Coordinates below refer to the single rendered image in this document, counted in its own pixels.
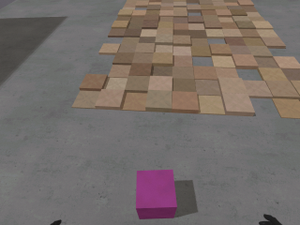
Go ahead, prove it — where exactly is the right robot hand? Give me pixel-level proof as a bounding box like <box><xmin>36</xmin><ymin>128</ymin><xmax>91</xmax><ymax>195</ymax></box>
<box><xmin>259</xmin><ymin>214</ymin><xmax>282</xmax><ymax>225</ymax></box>

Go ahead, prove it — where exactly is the carton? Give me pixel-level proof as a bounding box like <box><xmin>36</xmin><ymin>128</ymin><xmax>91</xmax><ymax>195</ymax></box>
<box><xmin>136</xmin><ymin>170</ymin><xmax>177</xmax><ymax>219</ymax></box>

